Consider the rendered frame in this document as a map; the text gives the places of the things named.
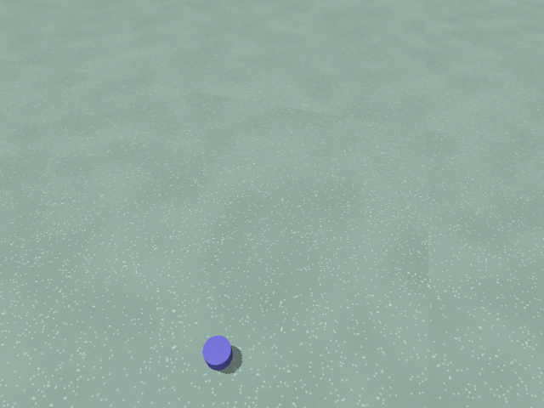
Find tin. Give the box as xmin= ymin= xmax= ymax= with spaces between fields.
xmin=202 ymin=336 xmax=233 ymax=371

